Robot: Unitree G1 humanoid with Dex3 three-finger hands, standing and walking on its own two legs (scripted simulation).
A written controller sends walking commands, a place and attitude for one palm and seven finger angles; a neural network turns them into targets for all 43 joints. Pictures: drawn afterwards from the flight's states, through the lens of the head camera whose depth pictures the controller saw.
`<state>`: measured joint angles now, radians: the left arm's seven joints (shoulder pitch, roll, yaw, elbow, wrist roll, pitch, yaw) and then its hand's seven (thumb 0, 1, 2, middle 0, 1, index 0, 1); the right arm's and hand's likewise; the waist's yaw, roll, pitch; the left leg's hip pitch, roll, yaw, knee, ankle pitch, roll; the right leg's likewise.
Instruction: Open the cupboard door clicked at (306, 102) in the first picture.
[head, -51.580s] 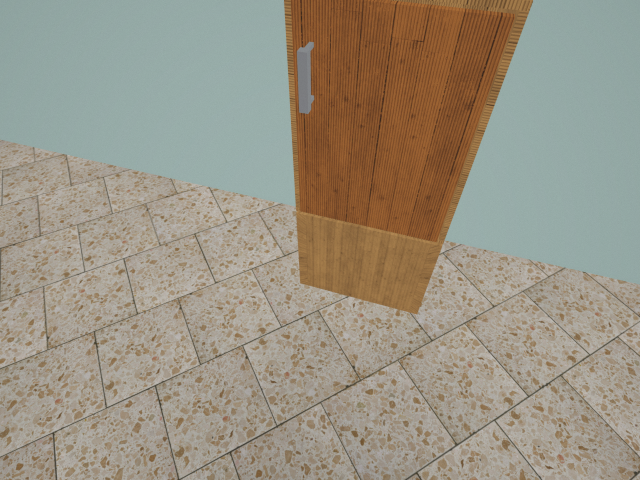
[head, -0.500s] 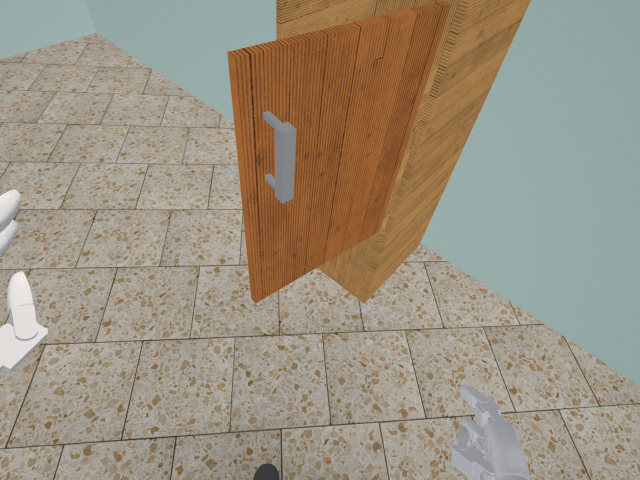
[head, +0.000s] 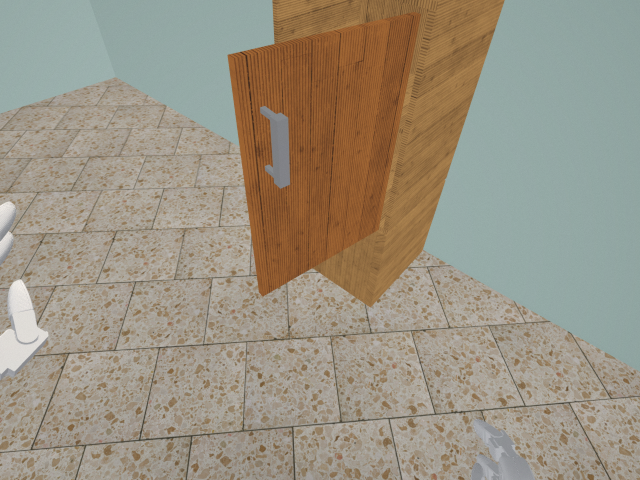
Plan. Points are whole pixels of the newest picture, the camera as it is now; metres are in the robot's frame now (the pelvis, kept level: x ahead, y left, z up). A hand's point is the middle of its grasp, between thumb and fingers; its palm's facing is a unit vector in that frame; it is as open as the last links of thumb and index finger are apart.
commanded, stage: stop stepping back and stand still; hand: left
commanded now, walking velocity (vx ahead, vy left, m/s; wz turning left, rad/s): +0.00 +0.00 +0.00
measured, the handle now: (274, 147) +0.63 +0.09 +0.10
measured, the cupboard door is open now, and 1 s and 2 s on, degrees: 79 79 79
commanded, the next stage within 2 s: let the arm hang, fingers relaxed in 0.12 s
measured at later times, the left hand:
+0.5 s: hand out of the picture +0.03 +0.18 -0.16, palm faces -0.02 -0.98 -0.18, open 7.4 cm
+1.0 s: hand out of the picture -0.08 +0.18 -0.16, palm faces +0.08 -0.97 -0.23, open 7.4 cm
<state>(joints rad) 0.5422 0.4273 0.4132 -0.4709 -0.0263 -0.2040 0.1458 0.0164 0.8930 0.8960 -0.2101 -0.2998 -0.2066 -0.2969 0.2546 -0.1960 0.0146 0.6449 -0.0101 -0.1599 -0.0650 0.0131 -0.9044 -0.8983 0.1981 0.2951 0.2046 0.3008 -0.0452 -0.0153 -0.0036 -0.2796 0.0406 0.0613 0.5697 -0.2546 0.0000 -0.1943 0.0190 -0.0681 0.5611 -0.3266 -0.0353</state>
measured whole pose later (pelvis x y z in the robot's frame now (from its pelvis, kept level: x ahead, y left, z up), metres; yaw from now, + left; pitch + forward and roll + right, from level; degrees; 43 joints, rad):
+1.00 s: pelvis -0.04 +0.00 +0.01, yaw +3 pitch -2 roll +0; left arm 0.32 0.16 0.01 1.16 0.01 0.01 0.03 0.01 0.91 0.90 -0.20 -0.30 -0.20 -0.29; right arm 0.30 -0.14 -0.01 1.15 -0.02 0.03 -0.02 0.00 -0.91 -0.90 0.20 0.29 0.20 0.30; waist -0.01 0.04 0.04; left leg -0.27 -0.02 -0.04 0.44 -0.13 0.00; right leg -0.18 0.03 -0.01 0.47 -0.26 -0.02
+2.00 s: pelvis +0.00 -0.01 +0.02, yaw +2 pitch -2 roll +0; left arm 0.14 0.28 0.02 1.13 0.01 -0.02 0.01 0.00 0.91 0.90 -0.20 -0.30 -0.20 -0.29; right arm 0.10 -0.30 -0.01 1.13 -0.02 0.00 -0.02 0.00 -0.91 -0.90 0.20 0.29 0.20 0.30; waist 0.00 0.02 0.06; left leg -0.18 0.00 -0.04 0.35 -0.14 -0.02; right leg -0.07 0.04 0.00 0.34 -0.24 -0.04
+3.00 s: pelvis +0.02 -0.01 +0.02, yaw +1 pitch -1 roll +0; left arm 0.15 0.30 0.01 1.14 0.01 -0.02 0.01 0.01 0.91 0.90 -0.20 -0.30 -0.20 -0.30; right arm 0.10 -0.30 -0.01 1.14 -0.02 0.00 -0.01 0.00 -0.91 -0.90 0.20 0.30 0.21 0.30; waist 0.00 0.00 0.05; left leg -0.14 0.00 -0.02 0.31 -0.15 -0.01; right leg -0.03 0.04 0.02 0.29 -0.24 -0.04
